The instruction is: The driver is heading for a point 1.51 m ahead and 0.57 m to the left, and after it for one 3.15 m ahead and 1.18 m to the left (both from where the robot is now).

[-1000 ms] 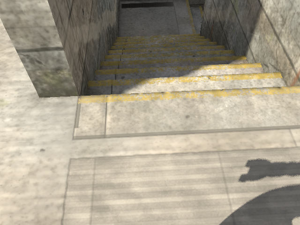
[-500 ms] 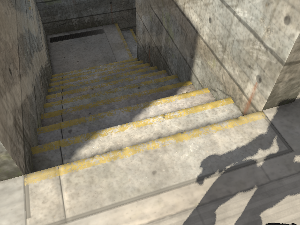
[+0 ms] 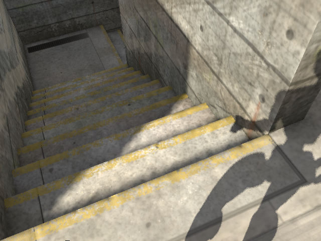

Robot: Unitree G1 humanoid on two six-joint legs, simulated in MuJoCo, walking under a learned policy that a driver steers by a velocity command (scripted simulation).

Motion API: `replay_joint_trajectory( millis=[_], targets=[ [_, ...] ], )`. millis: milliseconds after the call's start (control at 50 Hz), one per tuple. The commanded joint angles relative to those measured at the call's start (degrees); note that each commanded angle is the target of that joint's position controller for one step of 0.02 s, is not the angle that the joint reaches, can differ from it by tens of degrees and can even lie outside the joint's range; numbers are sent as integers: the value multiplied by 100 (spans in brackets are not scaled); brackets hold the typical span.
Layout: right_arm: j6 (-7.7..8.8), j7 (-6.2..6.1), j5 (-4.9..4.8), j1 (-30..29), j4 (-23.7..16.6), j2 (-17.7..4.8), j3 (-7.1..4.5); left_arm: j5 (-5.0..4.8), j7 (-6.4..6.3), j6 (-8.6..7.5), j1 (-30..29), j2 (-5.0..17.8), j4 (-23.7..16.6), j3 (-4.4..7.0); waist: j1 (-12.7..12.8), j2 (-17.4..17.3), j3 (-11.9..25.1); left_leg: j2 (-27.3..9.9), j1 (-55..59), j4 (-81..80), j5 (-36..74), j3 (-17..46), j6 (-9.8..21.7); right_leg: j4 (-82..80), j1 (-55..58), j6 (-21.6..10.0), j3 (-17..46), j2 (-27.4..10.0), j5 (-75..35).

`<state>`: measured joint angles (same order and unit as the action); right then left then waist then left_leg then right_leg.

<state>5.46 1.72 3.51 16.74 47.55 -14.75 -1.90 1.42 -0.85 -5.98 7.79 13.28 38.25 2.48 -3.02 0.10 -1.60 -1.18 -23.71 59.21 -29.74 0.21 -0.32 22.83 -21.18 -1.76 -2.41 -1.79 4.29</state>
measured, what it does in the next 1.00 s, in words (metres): walks ahead, turning left: left foot, then right foot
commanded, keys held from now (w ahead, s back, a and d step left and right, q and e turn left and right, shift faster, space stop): q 0.92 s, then no key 0.08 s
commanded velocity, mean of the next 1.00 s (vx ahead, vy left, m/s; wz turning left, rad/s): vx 0.03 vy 0.00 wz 0.53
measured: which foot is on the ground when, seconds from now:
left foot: up 0.00-0.24, down 0.26-0.82, up 0.84-1.00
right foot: down 0.00-0.28, up 0.30-0.80, down 0.82-1.00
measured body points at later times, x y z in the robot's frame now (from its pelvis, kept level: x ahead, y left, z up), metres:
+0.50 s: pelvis +0.06 +0.06 +0.01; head +0.09 +0.08 +0.46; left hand +0.15 +0.38 -0.08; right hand +0.27 -0.18 -0.07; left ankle +0.06 +0.14 -0.74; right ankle +0.10 -0.10 -0.67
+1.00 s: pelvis +0.10 +0.00 +0.01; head +0.13 +0.00 +0.46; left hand +0.09 +0.31 -0.07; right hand +0.37 -0.16 -0.09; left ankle -0.01 +0.10 -0.64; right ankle +0.13 -0.09 -0.74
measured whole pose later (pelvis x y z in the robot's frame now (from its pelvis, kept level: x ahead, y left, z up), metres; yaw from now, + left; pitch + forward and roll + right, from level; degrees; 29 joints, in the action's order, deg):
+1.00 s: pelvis +0.10 +0.00 +0.01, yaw +35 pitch +3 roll +1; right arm 3.1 1.4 4.0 14.7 39.9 -18.8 -2.8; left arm 1.6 -0.5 -5.0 9.9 16.4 38.1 1.5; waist 0.6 -0.1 1.0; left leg 2.1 -31.4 65.5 -21.9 4.5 -5.9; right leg 15.1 -8.4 -3.9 -5.6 0.7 10.2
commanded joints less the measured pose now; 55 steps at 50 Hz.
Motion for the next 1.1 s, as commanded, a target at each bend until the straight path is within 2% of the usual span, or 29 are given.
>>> replay_joint_trajectory(
  millis=[20,80,140,200,260,280,300,320,340,360,380,400,480,520,580,680,760,800,820,840,860,880,900,920,940,960,1000,1040,1100],
  targets=[
    [-52,3,66,576,-230,-268,-25,65,-188,-90,-176,607,-480,213,-131,569,746,-354,-102,272,509,-18,-111,-1424,586,-1227,859,-1463,-732],
    [-108,286,-28,428,-294,-287,-2,156,-223,-141,-316,1063,-609,450,-51,492,668,-310,347,-550,1007,-301,-133,-1436,340,-1161,152,-1263,-641],
    [-138,356,-59,17,-531,-317,69,216,-179,-146,-3,1120,-551,555,182,440,520,-559,-120,-1393,1330,-15,11,-1301,1062,-1291,447,-1772,-486],
    [-134,301,-111,-18,-614,-490,11,201,-147,-155,-64,1075,-573,571,191,445,543,-498,-18,-1993,1627,-46,213,-1123,1396,-1221,414,-1939,8],
    [26,326,-247,-149,-781,-742,-177,195,-156,-111,-155,952,-436,467,134,338,563,-20,924,-3069,2768,-322,672,-550,1044,-705,45,-1613,929],
    [105,303,-258,-46,-820,-947,-275,169,-155,-72,88,779,-367,405,144,-111,701,-144,1382,-3510,3881,-50,1050,6,955,-353,-267,-1277,1216],
    [178,175,-349,-24,-987,-1761,-496,135,-195,-46,508,352,-651,277,443,-1462,1211,-1566,2308,-4024,6089,1854,2398,1359,280,334,-1090,-271,2361],
    [293,123,-223,219,-1062,-1973,-591,187,-188,-105,206,639,-725,278,135,-980,985,-2000,2757,-4273,5623,2938,2849,2034,-887,531,-243,271,3444],
    [377,30,-50,247,-879,-1792,-613,155,-147,-29,-24,791,-613,307,28,-699,669,-1795,2644,-4384,4469,2621,2308,2457,-1344,541,381,58,3136],
    [355,1,-127,100,-862,-1527,-575,137,-193,52,-40,1053,-522,403,72,-693,594,-1548,2595,-4351,4257,2233,2012,2938,-1500,581,439,-62,2903],
    [293,-13,-260,-96,-916,-1265,-470,227,-238,94,65,1133,-431,445,201,-704,667,-1506,2417,-4352,4363,2102,1911,3259,-1438,609,532,-97,2773],
    [231,-27,-316,-213,-948,-1124,-429,245,-241,116,63,1031,-406,393,291,-670,611,-1436,2009,-4430,4400,1937,1797,3510,-1185,588,611,-163,2634],
    [128,31,-161,-546,-1274,-1166,-416,143,-147,185,502,969,-141,326,511,-628,670,-1096,1479,-4503,4442,1642,1777,3412,-710,653,481,-10,1622],
    [159,120,-128,-477,-1351,-1304,-472,132,-126,288,534,923,-66,257,449,-522,702,-1110,1491,-4401,4566,1715,1829,2996,-648,815,427,-6,1608],
    [191,170,-172,-273,-1401,-1353,-511,105,-140,406,452,900,43,138,195,-498,799,-1187,1783,-4243,4153,2080,1848,2421,-665,898,468,-31,1688],
    [126,158,-166,-194,-1462,-1374,-511,70,-171,313,378,1011,126,13,-36,-654,860,-1177,1861,-4092,3574,2733,1882,1667,-595,721,436,151,1868],
    [19,117,-116,-499,-1469,-1398,-477,-6,-125,258,504,1045,152,-40,126,-612,914,-935,1496,-3873,3638,2819,1739,501,166,437,272,418,1269],
    [-121,119,-102,-569,-1351,-1236,-348,-176,-42,209,589,1159,125,3,290,-606,902,-672,990,-3772,3250,2832,1438,-549,1136,37,246,313,6],
    [-182,128,-64,-352,-1239,-1025,-241,-163,-39,169,697,1343,38,74,349,-427,1030,-431,536,-3531,2549,2691,1079,-535,1829,-460,474,-168,-854],
    [-229,99,-49,55,-1352,-493,-75,-101,-103,90,874,1868,-127,221,209,728,1455,494,-410,-2473,546,1752,354,-567,2904,-1892,1848,-1595,-3118],
    [-149,61,87,67,-1399,-687,-152,215,-98,24,606,2025,-257,297,233,648,858,732,-1413,-1223,-536,1087,-317,-1033,2617,-2666,2739,-2742,-3190],
    [-163,10,94,-174,-1231,-1062,-241,242,-121,8,530,1656,-224,273,365,86,726,265,-1315,-264,-334,885,-433,-1229,2262,-2210,2216,-2458,-2265],
    [-159,-106,102,-83,-1132,-1216,-331,53,-48,-34,-32,1266,-322,158,81,316,505,269,-1176,266,17,739,-492,-1240,1838,-1641,1544,-1845,-1614],
    [-142,-166,92,80,-993,-1288,-378,-37,2,-43,-521,954,-537,47,-25,537,430,307,-1069,637,406,664,-580,-1207,1566,-1337,1040,-1497,-1522],
    [-138,-150,118,13,-1030,-1221,-366,-44,31,-36,-531,987,-580,49,17,705,403,293,-867,1069,597,465,-606,-1128,1304,-1329,714,-1342,-1976],
    [-148,-91,123,-23,-1073,-1092,-311,-14,40,-19,-558,1122,-603,103,26,482,450,279,-699,1338,769,258,-611,-1120,1186,-1391,517,-1266,-2190],
    [-196,-9,-50,-131,-1114,-873,-222,39,60,-2,-389,1215,-617,171,239,325,446,182,-786,1040,1050,192,-674,-1056,1499,-1467,237,-1118,-2241],
    [-242,2,-93,-209,-1106,-814,-214,5,122,26,-27,1161,-509,190,401,389,420,18,-949,173,1244,243,-756,-918,2104,-1468,215,-1149,-2163],
    [-326,56,-40,-61,-990,-607,-148,-111,308,42,-106,1030,-507,189,312,413,435,-358,-367,-1466,1166,-6,-817,-457,2115,-1237,233,-1188,-2151]
  ],
)
Keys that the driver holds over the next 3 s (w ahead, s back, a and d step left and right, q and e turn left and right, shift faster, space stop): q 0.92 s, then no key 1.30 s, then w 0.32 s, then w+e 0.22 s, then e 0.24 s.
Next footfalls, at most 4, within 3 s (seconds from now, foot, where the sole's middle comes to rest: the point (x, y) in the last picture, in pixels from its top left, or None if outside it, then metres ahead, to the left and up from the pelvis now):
0.26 left None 0.10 0.15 -0.78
0.82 right None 0.16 -0.07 -0.78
1.20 left None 0.02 0.12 -0.78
2.64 left None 0.13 0.25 -0.78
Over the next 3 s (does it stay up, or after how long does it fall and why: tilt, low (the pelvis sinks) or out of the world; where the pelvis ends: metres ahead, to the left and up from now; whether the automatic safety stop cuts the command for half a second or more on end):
stays up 0.25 0.21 0.00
